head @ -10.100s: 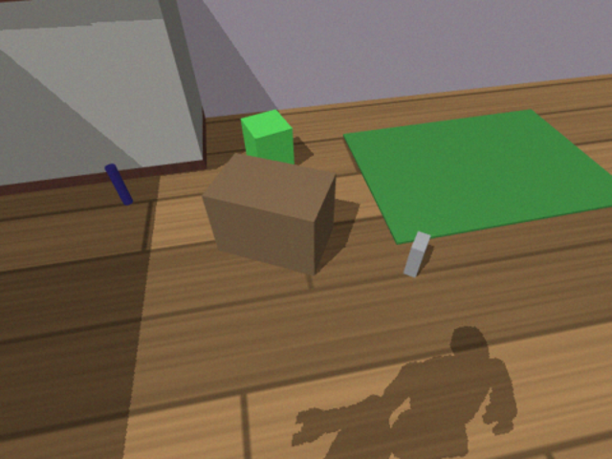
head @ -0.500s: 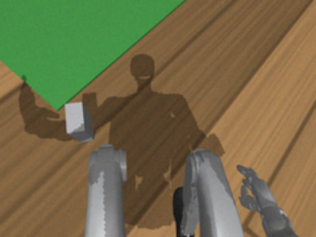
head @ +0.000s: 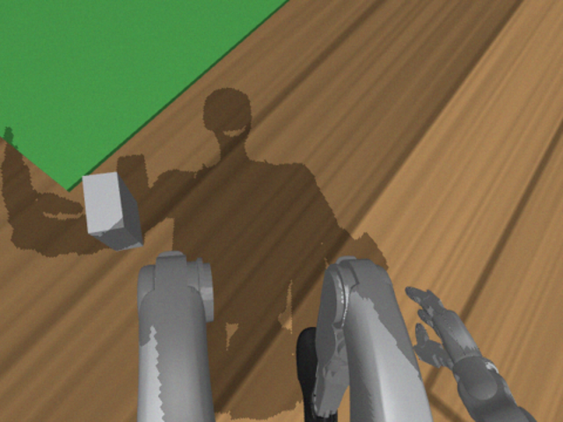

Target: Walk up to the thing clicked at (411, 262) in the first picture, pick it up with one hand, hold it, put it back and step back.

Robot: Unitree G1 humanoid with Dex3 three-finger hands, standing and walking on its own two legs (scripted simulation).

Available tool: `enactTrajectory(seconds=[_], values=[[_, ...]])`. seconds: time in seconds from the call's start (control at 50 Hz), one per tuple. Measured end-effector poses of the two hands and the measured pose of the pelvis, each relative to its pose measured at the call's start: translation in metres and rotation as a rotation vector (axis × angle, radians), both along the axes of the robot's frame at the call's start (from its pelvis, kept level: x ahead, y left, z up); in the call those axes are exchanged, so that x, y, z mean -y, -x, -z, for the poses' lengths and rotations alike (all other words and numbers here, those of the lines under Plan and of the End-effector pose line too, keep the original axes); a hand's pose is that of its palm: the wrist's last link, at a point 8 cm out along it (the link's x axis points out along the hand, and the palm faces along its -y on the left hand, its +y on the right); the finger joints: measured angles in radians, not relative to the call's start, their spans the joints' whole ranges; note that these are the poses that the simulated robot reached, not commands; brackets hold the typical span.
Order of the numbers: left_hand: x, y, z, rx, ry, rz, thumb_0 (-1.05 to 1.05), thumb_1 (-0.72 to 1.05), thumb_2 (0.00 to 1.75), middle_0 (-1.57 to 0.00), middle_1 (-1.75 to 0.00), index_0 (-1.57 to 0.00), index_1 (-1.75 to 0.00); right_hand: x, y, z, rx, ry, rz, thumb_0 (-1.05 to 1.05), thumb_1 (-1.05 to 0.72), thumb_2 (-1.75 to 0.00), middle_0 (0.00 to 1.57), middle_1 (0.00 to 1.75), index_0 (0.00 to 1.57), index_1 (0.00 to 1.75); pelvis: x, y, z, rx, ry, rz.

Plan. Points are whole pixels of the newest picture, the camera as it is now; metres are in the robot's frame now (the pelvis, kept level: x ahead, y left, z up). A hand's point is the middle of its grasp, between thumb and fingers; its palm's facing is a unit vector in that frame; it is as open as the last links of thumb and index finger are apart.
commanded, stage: approach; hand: left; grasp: from the side
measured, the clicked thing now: (116, 215) +0.41 +0.30 -0.26
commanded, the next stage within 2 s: close in in 0.28 s
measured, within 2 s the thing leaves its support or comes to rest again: neither
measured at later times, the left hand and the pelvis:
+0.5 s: hand (49, 239) +0.35 +0.38 -0.21, palm faces +0.32 -0.95 +0.05, open 17.6 cm; pelvis +0.00 +0.02 -0.07, yaw -6 degrees
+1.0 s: hand (100, 233) +0.38 +0.32 -0.24, palm faces +0.35 -0.94 +0.02, open 17.6 cm; pelvis -0.02 +0.03 -0.08, yaw -8 degrees
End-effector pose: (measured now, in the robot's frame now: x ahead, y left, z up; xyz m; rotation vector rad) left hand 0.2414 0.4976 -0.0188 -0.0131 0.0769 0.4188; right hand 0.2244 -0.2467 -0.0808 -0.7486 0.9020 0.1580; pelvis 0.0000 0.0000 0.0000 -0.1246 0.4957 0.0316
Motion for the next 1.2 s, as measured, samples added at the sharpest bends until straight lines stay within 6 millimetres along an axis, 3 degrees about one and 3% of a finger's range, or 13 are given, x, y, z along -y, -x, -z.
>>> enactTrajectory(seconds=[0.12,0.22,0.38,0.56,0.7,0.88,1.2], values=[[0.022,-0.019,0.071,-0.034,0.049,0.031,-0.02,-0.59,0.09,-0.09,-0.10,-0.05,-0.13,0.000,0.005,0.012,-0.034,0.061,-0.044,0.00,-0.89,-0.90,0.21,0.30,0.21,0.30,-0.002,0.001,0.024,0.055,0.019,0.025],[0.035,-0.030,0.115,-0.041,0.041,0.067,-0.02,-0.60,0.07,-0.09,-0.10,-0.06,-0.13,-0.001,0.010,0.019,-0.082,0.125,-0.087,0.00,-0.89,-0.89,0.21,0.30,0.21,0.30,-0.004,0.002,0.040,0.106,0.036,0.042],[0.049,-0.051,0.162,-0.037,0.052,0.076,-0.02,-0.60,0.04,-0.10,-0.11,-0.08,-0.13,-0.006,0.016,0.021,-0.131,0.218,-0.149,0.00,-0.91,-0.90,0.21,0.30,0.21,0.30,-0.010,0.002,0.058,0.174,0.074,0.062],[0.088,-0.082,0.205,-0.042,0.087,0.075,-0.02,-0.61,0.01,-0.10,-0.11,-0.10,-0.11,-0.017,0.025,0.014,-0.162,0.280,-0.191,0.00,-0.91,-0.89,0.21,0.30,0.21,0.30,-0.019,0.005,0.069,0.238,0.120,0.079],[0.107,-0.091,0.223,-0.031,0.054,0.047,-0.02,-0.61,0.02,-0.09,-0.12,-0.10,-0.11,-0.021,0.044,0.012,-0.232,0.310,-0.194,0.00,-0.91,-0.89,0.21,0.30,0.21,0.30,-0.024,0.009,0.074,0.283,0.151,0.088],[0.125,-0.089,0.223,-0.013,0.018,0.062,-0.02,-0.61,0.04,-0.08,-0.12,-0.09,-0.11,-0.020,0.066,0.015,-0.304,0.302,-0.176,0.00,-0.91,-0.89,0.21,0.30,0.21,0.30,-0.027,0.013,0.076,0.307,0.163,0.088],[0.151,-0.099,0.226,0.013,0.012,0.042,-0.02,-0.59,0.08,-0.06,-0.10,-0.07,-0.09,-0.021,0.070,0.013,-0.309,0.292,-0.178,0.00,-0.90,-0.89,0.21,0.30,0.21,0.30,-0.026,0.015,0.079,0.328,0.170,0.100]])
